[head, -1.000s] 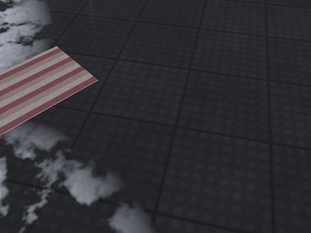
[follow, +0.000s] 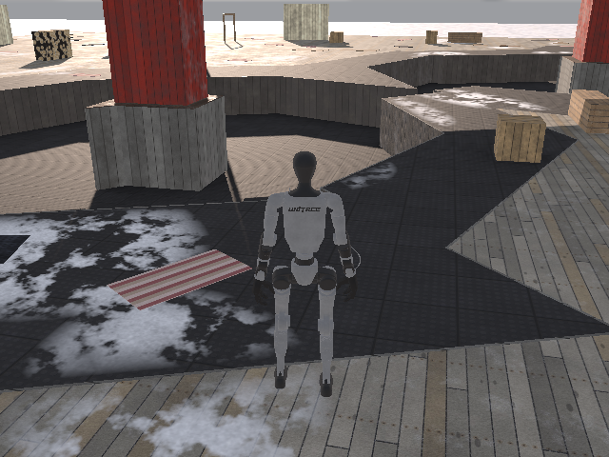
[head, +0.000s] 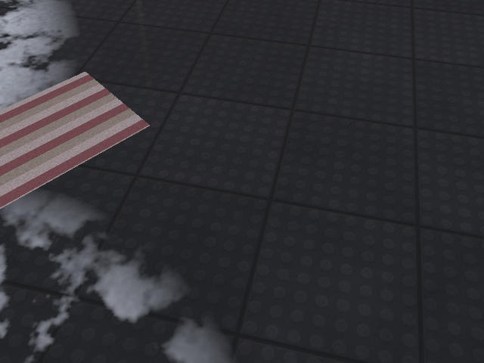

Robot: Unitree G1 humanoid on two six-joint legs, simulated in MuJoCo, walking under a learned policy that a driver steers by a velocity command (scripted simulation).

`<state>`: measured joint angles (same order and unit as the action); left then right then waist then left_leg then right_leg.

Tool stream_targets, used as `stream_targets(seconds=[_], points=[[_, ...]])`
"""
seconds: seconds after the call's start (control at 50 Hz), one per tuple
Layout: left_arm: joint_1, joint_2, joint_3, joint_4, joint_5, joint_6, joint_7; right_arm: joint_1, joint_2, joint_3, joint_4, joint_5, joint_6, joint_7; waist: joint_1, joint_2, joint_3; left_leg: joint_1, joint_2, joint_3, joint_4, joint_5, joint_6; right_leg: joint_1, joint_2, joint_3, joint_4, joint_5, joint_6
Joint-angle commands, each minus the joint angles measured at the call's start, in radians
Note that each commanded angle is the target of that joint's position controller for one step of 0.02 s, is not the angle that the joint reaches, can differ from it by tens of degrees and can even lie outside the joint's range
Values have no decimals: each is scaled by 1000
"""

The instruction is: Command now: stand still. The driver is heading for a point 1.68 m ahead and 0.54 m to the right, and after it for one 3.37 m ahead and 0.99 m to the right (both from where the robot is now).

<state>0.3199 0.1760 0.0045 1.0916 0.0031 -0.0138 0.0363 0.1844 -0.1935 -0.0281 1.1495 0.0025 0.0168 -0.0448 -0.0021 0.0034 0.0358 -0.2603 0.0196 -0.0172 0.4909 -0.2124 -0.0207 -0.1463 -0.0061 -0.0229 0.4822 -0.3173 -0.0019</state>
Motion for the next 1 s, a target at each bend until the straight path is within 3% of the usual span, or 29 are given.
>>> stream_targets(seconds=[0.02,0.6,0.64,0.68,0.7,0.72,0.74,0.76,0.8,0.84,0.86,0.88,0.9,0.92,0.94,0.96,0.98,1.0], points=[[80,87,13,-11,-1,-5,3,28,-95,-12,-20,0,-6,-3,0,-5,20,79,9,-5,-59,121,34,-124,-21,19,-116,96,-12],[134,66,14,-9,-3,-6,4,79,-79,-7,-25,3,-7,-7,1,-6,27,76,8,-3,-49,145,33,-122,-19,17,-110,125,-13],[160,74,19,3,-11,-2,8,102,-71,-7,-14,8,-6,-8,4,-27,18,61,-35,44,-11,-115,38,-126,-9,20,-125,-138,-37],[154,123,36,-18,-22,-2,15,78,-77,-13,-32,12,-16,-7,17,-82,98,-76,-64,77,74,-355,53,-165,-76,126,-183,-451,-101],[185,149,45,-19,-28,-9,14,43,-61,-10,-53,12,-32,0,38,-126,130,-152,-64,91,154,-326,55,-148,-153,234,-241,-534,-145],[195,187,60,-22,-33,-19,12,21,-38,-6,-70,15,-51,10,45,-188,155,-211,-49,99,264,-243,61,-129,-255,366,-302,-567,-197],[186,198,67,-28,-33,-29,11,-3,-36,-5,-87,18,-69,20,46,-194,187,-258,-4,63,336,-218,77,-138,-324,450,-335,-540,-237],[165,184,66,-39,-27,-38,8,-13,-41,-7,-101,25,-84,29,35,-184,202,-298,22,41,356,-255,92,-119,-343,464,-334,-468,-244],[104,168,64,-63,-36,-46,-2,32,-48,-12,-101,38,-107,41,-11,-153,181,-204,30,51,179,-266,118,-109,-289,350,-276,-325,-192],[61,167,63,-82,-42,-41,-10,217,-62,-34,-17,30,-111,44,-80,-92,101,159,-58,124,9,-65,95,-248,-164,182,-128,-166,-132],[19,147,55,-102,-36,-49,-13,352,-110,-56,13,24,-110,43,-138,20,51,308,34,-37,-67,-95,121,-344,-88,79,122,6,-89],[17,70,35,-141,-27,-67,-13,495,-246,-87,19,31,-113,43,-165,306,-32,469,280,-472,-248,-180,248,-539,38,-56,494,-74,-22],[-1,59,33,-159,-46,-86,-14,486,-206,-66,15,6,-130,50,-139,273,-46,431,392,-758,-348,-315,337,-641,41,83,731,-217,-38],[-26,88,39,-171,-65,-98,-22,370,-147,-45,-18,6,-143,48,-86,150,50,375,389,-669,-336,-334,314,-729,-27,125,837,-150,-71],[-35,98,41,-168,-61,-106,-29,288,-109,-31,-47,7,-148,53,-58,89,73,334,334,-521,-333,-285,273,-737,-70,119,841,-44,-92],[-40,113,51,-164,-48,-111,-30,240,-100,-22,-65,6,-145,59,-35,52,84,301,288,-402,-345,-178,239,-720,-101,105,783,40,-99],[-49,141,65,-163,-35,-111,-33,232,-78,-13,-71,4,-139,61,-23,54,84,277,242,-295,-351,-48,206,-675,-122,91,716,93,-96],[-47,140,71,-159,-33,-105,-39,255,-60,-6,-66,1,-131,58,-21,69,71,269,208,-218,-354,47,187,-637,-126,70,675,123,-88]])
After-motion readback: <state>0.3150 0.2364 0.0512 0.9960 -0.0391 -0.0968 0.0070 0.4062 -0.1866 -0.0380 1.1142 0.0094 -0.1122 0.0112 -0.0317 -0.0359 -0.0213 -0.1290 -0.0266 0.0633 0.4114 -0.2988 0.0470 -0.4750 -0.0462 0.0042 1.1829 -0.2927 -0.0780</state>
